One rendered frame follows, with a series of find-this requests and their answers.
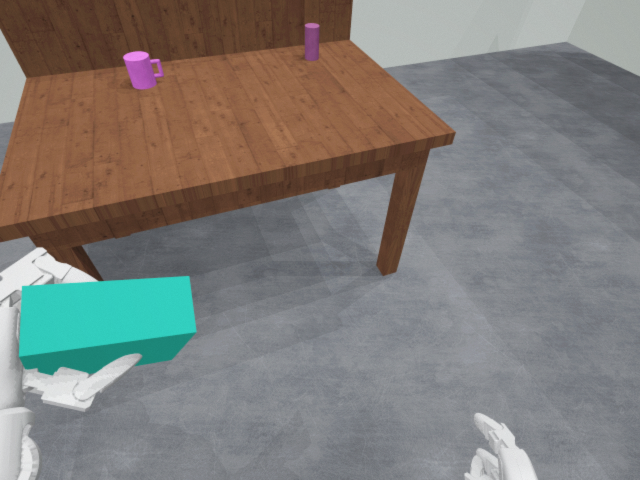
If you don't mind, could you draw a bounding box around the sponge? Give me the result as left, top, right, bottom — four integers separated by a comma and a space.
19, 276, 197, 376

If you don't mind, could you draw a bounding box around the table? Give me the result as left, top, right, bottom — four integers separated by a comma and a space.
0, 0, 456, 281

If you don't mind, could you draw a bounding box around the left robot forearm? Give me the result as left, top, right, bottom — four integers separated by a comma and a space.
0, 407, 42, 480

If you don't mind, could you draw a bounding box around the right robot hand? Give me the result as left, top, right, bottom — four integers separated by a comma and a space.
464, 413, 538, 480

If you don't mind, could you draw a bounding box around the left robot hand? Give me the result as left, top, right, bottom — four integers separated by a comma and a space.
0, 248, 142, 412

